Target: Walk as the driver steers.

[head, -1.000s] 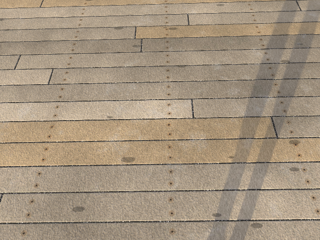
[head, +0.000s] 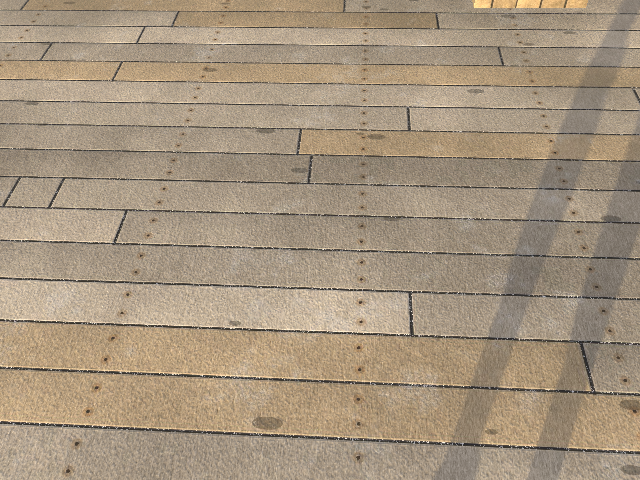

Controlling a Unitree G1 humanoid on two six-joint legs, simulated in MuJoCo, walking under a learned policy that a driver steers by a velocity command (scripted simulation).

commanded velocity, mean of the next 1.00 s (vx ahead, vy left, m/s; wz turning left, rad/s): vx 0.47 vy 0.00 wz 0.01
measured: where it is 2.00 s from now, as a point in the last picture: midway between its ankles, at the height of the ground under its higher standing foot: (300, 263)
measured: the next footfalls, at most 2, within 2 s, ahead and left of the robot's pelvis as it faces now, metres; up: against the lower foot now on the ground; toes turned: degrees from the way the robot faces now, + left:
left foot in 0.38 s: +0.37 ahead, +0.15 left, +0.00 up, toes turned +2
right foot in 0.94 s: +0.68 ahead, -0.10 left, +0.00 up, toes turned -3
